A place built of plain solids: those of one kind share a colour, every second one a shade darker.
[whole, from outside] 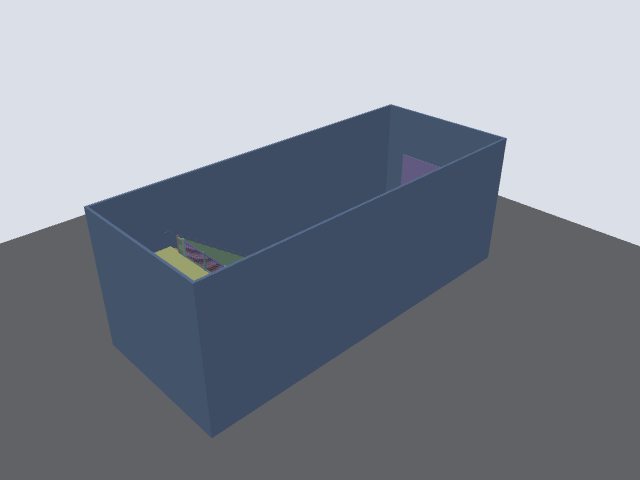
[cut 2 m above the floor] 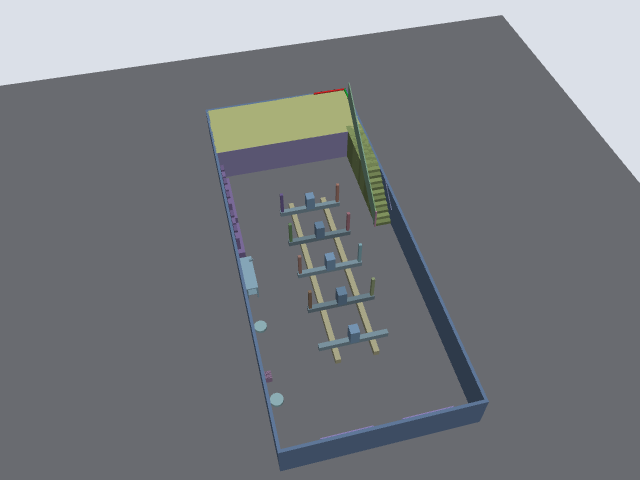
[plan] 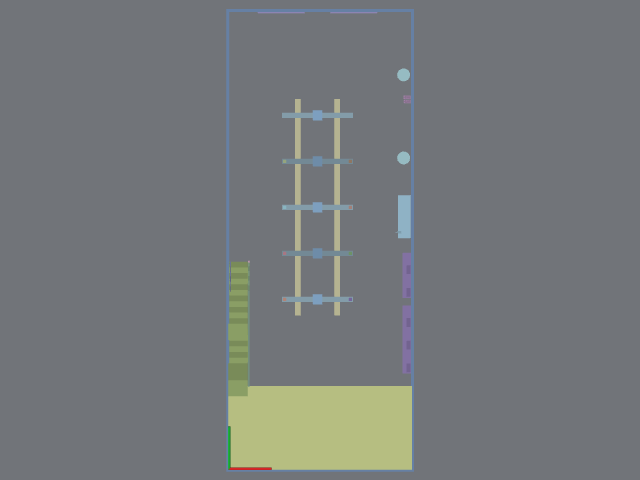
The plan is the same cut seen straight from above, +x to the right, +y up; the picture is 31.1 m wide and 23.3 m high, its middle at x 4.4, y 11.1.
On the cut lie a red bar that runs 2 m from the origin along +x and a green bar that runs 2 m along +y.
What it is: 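A boat hall 8.8 x 22.2 m, 8.4 m high; a lifeboat 13.1 m long and 4.8 m in beam on its cradle down the middle, its keel 1.50 m over the floor; a walk along either side; at the rear a crew gallery 4.0 m deep at 4.58 m over closed stores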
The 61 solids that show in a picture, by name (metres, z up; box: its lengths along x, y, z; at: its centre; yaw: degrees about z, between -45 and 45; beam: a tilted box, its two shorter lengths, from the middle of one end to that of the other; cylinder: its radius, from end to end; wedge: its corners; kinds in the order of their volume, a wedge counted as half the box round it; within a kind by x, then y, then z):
{
 "gal_1": {"box": [8.92, 4.07, 4.63], "at": [4.41, 1.99, 2.26]},
 "wall_1": {"box": [0.15, 22.46, 8.46], "at": [-0.07, 11.08, 4.18]},
 "wall_2": {"box": [9.12, 0.15, 8.46], "at": [4.41, -0.07, 4.18]},
 "wall_3": {"box": [9.12, 0.15, 8.46], "at": [4.41, 22.23, 4.18]},
 "wall_4": {"box": [0.15, 22.46, 8.46], "at": [8.89, 11.08, 4.18]},
 "stair_1": {"box": [0.95, 0.78, 4.43], "at": [0.42, 3.9, 2.16]},
 "stair_2": {"box": [0.95, 0.78, 4.23], "at": [0.42, 4.18, 2.06]},
 "stair_3": {"box": [0.95, 0.78, 3.83], "at": [0.42, 4.72, 1.87]},
 "stair_4": {"box": [0.95, 0.78, 3.63], "at": [0.42, 5.0, 1.77]},
 "stair_5": {"box": [0.95, 0.78, 3.43], "at": [0.42, 5.27, 1.67]},
 "stair_6": {"box": [0.95, 0.78, 3.23], "at": [0.42, 5.55, 1.57]},
 "stair_7": {"box": [0.95, 0.78, 3.04], "at": [0.42, 5.82, 1.47]},
 "stair_8": {"box": [0.95, 0.78, 2.84], "at": [0.42, 6.09, 1.37]},
 "stair_9": {"box": [0.95, 0.78, 2.64], "at": [0.42, 6.37, 1.27]},
 "stair_10": {"box": [0.95, 0.78, 2.44], "at": [0.42, 6.64, 1.17]},
 "stair_11": {"box": [0.95, 0.78, 2.24], "at": [0.42, 6.92, 1.07]},
 "stair_12": {"box": [0.95, 0.78, 2.04], "at": [0.42, 7.19, 0.97]},
 "stair_13": {"box": [0.95, 0.78, 1.84], "at": [0.42, 7.46, 0.87]},
 "stair_14": {"box": [0.95, 0.78, 1.64], "at": [0.42, 7.74, 0.77]},
 "stair_15": {"box": [0.95, 0.78, 1.44], "at": [0.42, 8.01, 0.67]},
 "stair_16": {"box": [0.95, 0.78, 1.24], "at": [0.42, 8.28, 0.57]},
 "stair_17": {"box": [0.95, 0.78, 1.04], "at": [0.42, 8.56, 0.47]},
 "stair_18": {"box": [0.95, 0.78, 0.85], "at": [0.42, 8.83, 0.37]},
 "stair_19": {"box": [0.95, 0.78, 0.65], "at": [0.42, 9.11, 0.27]},
 "stair_20": {"box": [0.95, 0.78, 0.45], "at": [0.42, 9.38, 0.17]},
 "stair_21": {"box": [0.95, 0.78, 0.25], "at": [0.42, 9.65, 0.07]},
 "beam_1": {"box": [0.28, 10.51, 0.39], "at": [3.33, 12.69, 0.14]},
 "beam_2": {"box": [0.28, 10.51, 0.39], "at": [5.23, 12.69, 0.14]},
 "sdoor_1": {"box": [2.28, 0.05, 5.25], "at": [2.52, 22.14, 2.58]},
 "sdoor_2": {"box": [1.24, 0.05, 2.96], "at": [4.28, 22.14, 3.72]},
 "sdoor_3": {"box": [2.28, 0.05, 5.25], "at": [6.04, 22.14, 2.58]},
 "cross_1": {"box": [3.46, 0.26, 0.3], "at": [4.28, 8.22, 0.49]},
 "cross_2": {"box": [3.46, 0.26, 0.3], "at": [4.28, 10.45, 0.49]},
 "cross_3": {"box": [3.46, 0.26, 0.3], "at": [4.28, 12.69, 0.49]},
 "cross_4": {"box": [3.46, 0.26, 0.3], "at": [4.28, 14.92, 0.49]},
 "cross_5": {"box": [3.46, 0.26, 0.3], "at": [4.28, 17.16, 0.49]},
 "keelblock_1": {"box": [0.46, 0.5, 0.86], "at": [4.28, 8.22, 1.07]},
 "keelblock_2": {"box": [0.46, 0.5, 0.86], "at": [4.28, 10.45, 1.07]},
 "keelblock_3": {"box": [0.46, 0.5, 0.86], "at": [4.28, 12.69, 1.07]},
 "keelblock_4": {"box": [0.46, 0.5, 0.86], "at": [4.28, 14.92, 1.07]},
 "keelblock_5": {"box": [0.46, 0.5, 0.86], "at": [4.28, 17.16, 1.07]},
 "stair_guard_panel_1": {"wedge": [[0.92, 3.97, 4.39], [0.92, 3.97, 5.51], [0.92, 10.05, -0.02], [0.92, 10.05, 1.1], [0.97, 3.97, 4.39], [0.97, 3.97, 5.51], [0.97, 10.05, -0.02], [0.97, 10.05, 1.1]]},
 "face_1": {"box": [7.92, 0.012, 4.6], "at": [4.86, 4.03, 2.25]},
 "kit_1": {"box": [0.42, 3.3, 0.04], "at": [8.61, 6.27, 0.43]},
 "kit_2": {"box": [0.42, 2.2, 0.04], "at": [8.61, 9.39, 0.43]},
 "kit_3": {"box": [0.19, 0.43, 0.9], "at": [8.7, 7.64, 1.17]},
 "kit_4": {"box": [0.19, 0.43, 0.9], "at": [8.7, 10.21, 1.17]},
 "coils_1": {"cylinder": 0.31, "from": [8.46, 15.08, 0.0], "to": [8.46, 15.08, 0.18]},
 "coils_2": {"cylinder": 0.31, "from": [8.46, 19.11, 0.0], "to": [8.46, 19.11, 0.18]},
 "bench_1": {"box": [0.5, 1.89, 0.024], "at": [8.49, 12.22, 0.22]},
 "bench_2": {"box": [0.62, 2.09, 0.06], "at": [8.49, 12.22, 0.87]},
 "shore3e_1": {"box": [0.16, 0.16, 1.62], "at": [5.88, 14.92, 1.45]},
 "shore3w_1": {"box": [0.16, 0.16, 1.62], "at": [2.68, 14.92, 1.45]},
 "shore0e_1": {"box": [0.16, 0.16, 1.42], "at": [5.88, 8.22, 1.35]},
 "shore0w_1": {"box": [0.16, 0.16, 1.42], "at": [2.68, 8.22, 1.35]},
 "shore2e_1": {"box": [0.16, 0.16, 1.41], "at": [5.88, 12.69, 1.35]},
 "shore2w_1": {"box": [0.16, 0.16, 1.41], "at": [2.68, 12.69, 1.35]},
 "shore1e_1": {"box": [0.16, 0.16, 1.41], "at": [5.88, 10.45, 1.34]},
 "shore1w_1": {"box": [0.16, 0.16, 1.41], "at": [2.68, 10.45, 1.34]},
 "guard_newel_1": {"box": [0.09, 0.09, 1.15], "at": [1.52, 3.97, 5.1]},
 "guard_newel_2": {"box": [0.09, 0.09, 1.15], "at": [3.34, 3.97, 5.1]}
}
